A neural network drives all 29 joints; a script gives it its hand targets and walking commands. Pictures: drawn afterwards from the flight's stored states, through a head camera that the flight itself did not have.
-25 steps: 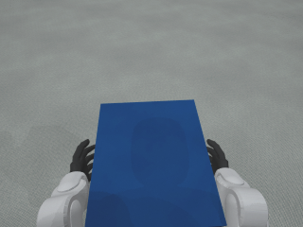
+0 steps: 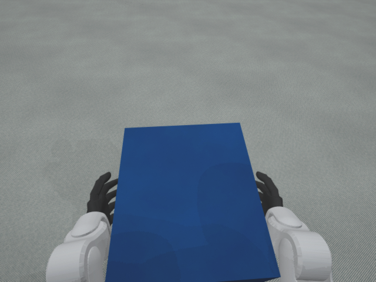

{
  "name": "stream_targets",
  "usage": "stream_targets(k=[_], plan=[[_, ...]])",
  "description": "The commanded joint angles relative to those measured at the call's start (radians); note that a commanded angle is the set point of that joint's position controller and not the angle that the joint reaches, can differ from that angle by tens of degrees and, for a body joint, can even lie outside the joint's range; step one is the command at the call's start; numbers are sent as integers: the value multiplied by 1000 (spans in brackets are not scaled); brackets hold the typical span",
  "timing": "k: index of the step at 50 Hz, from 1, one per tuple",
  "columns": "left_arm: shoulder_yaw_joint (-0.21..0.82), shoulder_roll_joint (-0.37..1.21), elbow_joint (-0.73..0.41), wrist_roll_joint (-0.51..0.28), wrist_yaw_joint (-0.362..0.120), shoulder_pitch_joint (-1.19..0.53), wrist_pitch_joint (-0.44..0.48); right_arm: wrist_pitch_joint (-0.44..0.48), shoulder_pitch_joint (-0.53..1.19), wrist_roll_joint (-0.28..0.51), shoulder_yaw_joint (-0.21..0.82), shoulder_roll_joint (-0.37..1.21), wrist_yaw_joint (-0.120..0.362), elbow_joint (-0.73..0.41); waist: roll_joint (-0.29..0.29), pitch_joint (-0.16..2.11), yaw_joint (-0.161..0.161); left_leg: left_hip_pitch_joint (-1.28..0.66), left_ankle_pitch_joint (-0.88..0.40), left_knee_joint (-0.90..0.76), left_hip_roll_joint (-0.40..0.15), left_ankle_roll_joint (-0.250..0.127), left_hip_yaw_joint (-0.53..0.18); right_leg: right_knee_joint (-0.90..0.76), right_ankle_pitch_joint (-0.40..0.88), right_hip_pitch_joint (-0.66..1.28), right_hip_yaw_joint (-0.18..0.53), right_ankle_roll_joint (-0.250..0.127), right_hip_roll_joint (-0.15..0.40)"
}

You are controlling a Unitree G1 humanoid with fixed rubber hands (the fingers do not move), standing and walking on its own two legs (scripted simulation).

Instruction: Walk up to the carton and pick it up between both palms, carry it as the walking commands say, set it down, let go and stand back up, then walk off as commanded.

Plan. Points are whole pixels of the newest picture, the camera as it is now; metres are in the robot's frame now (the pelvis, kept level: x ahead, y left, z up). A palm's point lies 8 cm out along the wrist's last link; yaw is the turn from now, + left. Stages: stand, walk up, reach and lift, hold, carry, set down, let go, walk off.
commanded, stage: carry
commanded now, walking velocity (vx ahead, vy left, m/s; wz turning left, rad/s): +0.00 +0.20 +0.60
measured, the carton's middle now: (186, 215) +0.27 +0.01 +0.02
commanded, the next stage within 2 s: none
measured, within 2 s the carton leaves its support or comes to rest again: neither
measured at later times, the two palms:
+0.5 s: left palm out of the picture +0.13 +0.38 +0.09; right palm (146, 221) +0.23 +0.08 +0.09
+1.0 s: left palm out of the picture -0.04 +0.55 +0.10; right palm out of the picture +0.14 +0.30 +0.10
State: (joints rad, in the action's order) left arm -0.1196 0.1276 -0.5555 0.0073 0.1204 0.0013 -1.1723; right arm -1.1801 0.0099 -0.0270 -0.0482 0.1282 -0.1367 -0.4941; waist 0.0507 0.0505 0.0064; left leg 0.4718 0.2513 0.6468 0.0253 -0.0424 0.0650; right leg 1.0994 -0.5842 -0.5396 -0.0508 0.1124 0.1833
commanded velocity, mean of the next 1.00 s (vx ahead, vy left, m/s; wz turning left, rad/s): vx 0.00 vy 0.17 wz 0.52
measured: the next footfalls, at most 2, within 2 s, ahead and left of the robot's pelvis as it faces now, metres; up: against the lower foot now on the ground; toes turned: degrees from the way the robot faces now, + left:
right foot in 0.16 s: +0.04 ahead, -0.06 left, +0.00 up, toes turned -1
left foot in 0.46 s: -0.01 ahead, +0.30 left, +0.00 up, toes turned +23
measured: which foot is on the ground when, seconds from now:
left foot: down 0.00-0.18, up 0.20-0.44, down 0.46-0.74, up 0.76-0.96, down 0.98-1.00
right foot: up 0.00-0.14, down 0.16-0.46, up 0.48-0.70, down 0.72-0.98, up 1.00-1.00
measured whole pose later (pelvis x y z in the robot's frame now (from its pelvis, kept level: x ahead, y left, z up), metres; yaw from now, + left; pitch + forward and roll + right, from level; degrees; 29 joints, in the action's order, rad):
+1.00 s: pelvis -0.15 +0.29 +0.00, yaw +37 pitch +3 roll +2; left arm -0.10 0.13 -0.59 0.00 0.12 0.01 -1.15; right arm -1.21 0.01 -0.02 -0.06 0.13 -0.14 -0.57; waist 0.03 0.05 0.03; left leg 0.42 0.17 0.56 -0.02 0.03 0.10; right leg 0.69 -0.34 -0.36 -0.19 0.13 0.31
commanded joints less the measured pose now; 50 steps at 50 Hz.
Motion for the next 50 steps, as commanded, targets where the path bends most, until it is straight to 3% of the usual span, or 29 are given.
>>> stream_targets(k=[1, 6, 8, 9, 10, 11, 12, 13, 17, 20, 22, 23, 24, 25, 28, 32, 34, 36, 37, 38, 39, 40, 41, 43, 46, 47, 48, 49, 50], plan=[[799, 859, -145, -309, -146, -443, 25, 48, 409, 270, 626, 832, 144, -200, -204, 326, 4, -336, -468, -185, -228, -176, -236, 50, 75, -70, 2, -26, -63], [783, 881, -147, -317, -149, -441, 46, 66, 448, 275, 657, 842, 137, -256, -202, 377, 4, -269, -328, -240, -224, -173, -332, -269, 117, 109, 9, -66, -96], [745, 851, -135, -300, -148, -404, 43, 53, 446, 285, 678, 828, 133, -250, -153, 381, -11, -178, -254, -247, -172, -91, -293, -524, 194, 310, -24, -93, -110], [739, 839, -139, -300, -149, -409, 40, 50, 443, 275, 678, 811, 127, -251, -88, 396, -29, -41, -181, -184, -116, -11, -239, -725, 288, 518, -6, -107, -51], [711, 840, -104, -279, -149, -384, 47, 37, 453, 280, 708, 810, 135, -263, 335, 389, -41, 138, 123, 142, 56, 74, -53, -830, 438, 584, 406, -258, 320], [701, 835, -76, -259, -149, -336, 43, 35, 503, 289, 722, 803, 138, -282, 405, 278, -29, 289, 303, 433, 4, 77, -27, -832, 692, 501, 460, -353, 481], [711, 839, -93, -257, -146, -342, 45, 37, 506, 305, 722, 814, 141, -275, 196, 248, -17, 262, 271, 507, -67, 75, -116, -780, 699, 465, 370, -321, 422], [706, 837, -108, -260, -149, -374, 53, 41, 522, 319, 733, 829, 144, -276, 82, 244, -10, 241, 202, 476, -85, 80, -125, -748, 686, 455, 231, -260, 348], [688, 784, -145, -256, -135, -352, 49, 31, 430, 321, 717, 829, 138, -236, 178, 257, -7, 103, 151, 217, -37, 104, 4, -614, 1007, 488, -38, -151, 219], [686, 775, -135, -238, -127, -314, 36, 22, 453, 326, 719, 812, 135, -278, 226, 300, -13, -34, 125, -3, -18, 100, 69, -579, 928, 474, -84, -133, 247], [686, 739, -137, -227, -113, -306, 23, -5, 366, 309, 693, 809, 134, -182, 159, 320, 0, -231, 2, -196, 24, 89, 118, -458, 769, 383, -135, -72, 195], [690, 721, -136, -225, -112, -317, 14, -9, 353, 303, 683, 792, 136, -171, 27, 317, 13, -360, -216, -268, -59, 53, -18, -315, 559, 247, -138, -22, 142], [697, 723, -108, -218, -115, -303, -5, -12, 362, 281, 651, 756, 131, -166, -262, 322, 18, -467, -588, -274, -275, -44, -315, -136, -1, 1, -167, 20, 18], [731, 749, -128, -242, -120, -340, -4, 1, 373, 295, 644, 762, 135, -191, -408, 358, 22, -495, -790, -198, -352, -145, -390, 25, -183, -119, -101, 22, -33], [784, 858, -143, -310, -148, -469, 8, 23, 427, 277, 638, 849, 145, -184, -203, 320, 9, -348, -494, -178, -251, -160, -227, 89, 19, -73, -11, -24, -38], [796, 905, -156, -333, -154, -485, 38, 60, 455, 281, 644, 874, 142, -238, -218, 364, 6, -297, -377, -223, -216, -157, -281, -157, 94, 36, -24, -51, -75], [778, 901, -139, -328, -152, -456, 43, 59, 445, 275, 647, 860, 136, -240, -227, 404, 0, -266, -358, -238, -215, -130, -308, -313, 119, 160, -5, -78, -85], [741, 861, -124, -309, -150, -414, 43, 48, 429, 273, 668, 828, 130, -231, -143, 391, -23, -93, -277, -187, -131, -23, -208, -658, 266, 446, -59, -99, -72], [715, 856, -114, -294, -155, -406, 43, 39, 464, 277, 690, 831, 134, -249, 149, 366, -43, 103, -48, 0, -15, 50, -97, -821, 321, 578, 204, -184, 170], [700, 872, -77, -282, -154, -392, 49, 34, 500, 291, 712, 825, 141, -273, 461, 305, -38, 276, 300, 418, 48, 93, -4, -866, 605, 523, 494, -366, 512], [710, 862, -88, -270, -152, -367, 45, 34, 508, 298, 710, 840, 142, -257, 255, 259, -16, 275, 283, 531, -65, 82, -112, -806, 672, 470, 394, -339, 458], [704, 858, -97, -270, -155, -395, 53, 39, 531, 313, 729, 849, 142, -266, 132, 236, -12, 253, 235, 498, -84, 85, -122, -767, 676, 460, 258, -290, 382], [707, 860, -138, -275, -156, -445, 61, 44, 548, 324, 735, 865, 145, -273, 85, 223, -5, 256, 181, 433, -91, 94, -99, -721, 753, 483, 145, -231, 314], [702, 843, -141, -280, -151, -398, 52, 42, 477, 319, 719, 861, 141, -261, 117, 251, -5, 159, 143, 284, -57, 104, -27, -637, 932, 501, -9, -169, 242], [699, 803, -158, -263, -137, -356, 38, 19, 427, 325, 719, 853, 139, -235, 203, 276, -14, 5, 154, 30, -15, 105, 69, -594, 872, 463, -78, -143, 221], [689, 776, -131, -250, -132, -325, 24, 6, 404, 313, 705, 832, 133, -210, 212, 278, -10, -57, 85, -62, -2, 103, 94, -564, 808, 445, -102, -120, 209], [695, 780, -126, -248, -129, -325, 18, 1, 393, 306, 690, 834, 133, -195, 150, 318, -2, -201, -5, -183, 22, 99, 127, -488, 696, 387, -140, -82, 163], [703, 759, -137, -249, -127, -348, 10, -2, 373, 293, 667, 823, 131, -170, 16, 322, 7, -339, -112, -279, -22, 93, 58, -391, 533, 280, -159, -39, 117], [705, 744, -128, -243, -127, -333, -2, -7, 353, 284, 657, 798, 130, -161, -194, 325, 14, -478, -451, -306, -237, 28, -209, -237, 108, 48, -170, 13, 30]])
